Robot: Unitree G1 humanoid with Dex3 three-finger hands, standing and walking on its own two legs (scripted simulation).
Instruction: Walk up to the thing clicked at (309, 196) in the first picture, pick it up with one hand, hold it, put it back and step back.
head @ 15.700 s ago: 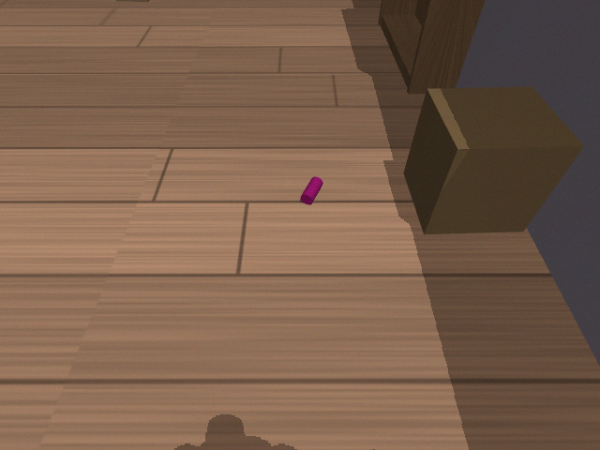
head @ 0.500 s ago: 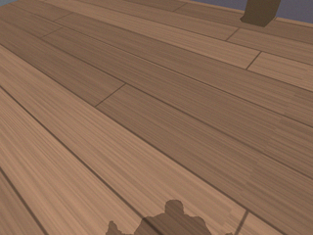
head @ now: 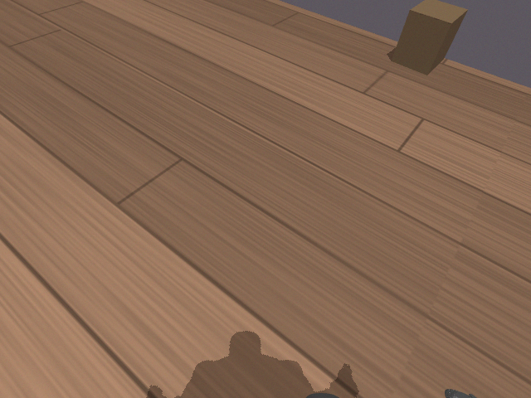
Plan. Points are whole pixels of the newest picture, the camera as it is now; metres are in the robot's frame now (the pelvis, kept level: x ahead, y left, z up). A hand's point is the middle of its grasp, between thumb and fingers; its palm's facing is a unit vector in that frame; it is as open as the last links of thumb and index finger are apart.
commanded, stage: walk up
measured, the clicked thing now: out of the picture -0.60 -0.84 -0.73
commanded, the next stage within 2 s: none
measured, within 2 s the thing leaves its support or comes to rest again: neither
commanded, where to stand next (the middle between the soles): +0.62 -0.03 m, yaw +0 degrees
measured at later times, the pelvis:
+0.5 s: pelvis +0.20 -0.07 +0.01, yaw +0 degrees
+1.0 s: pelvis +0.39 +0.02 +0.01, yaw -17 degrees
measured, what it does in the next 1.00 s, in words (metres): walks ahead, turning right: right foot, then left foot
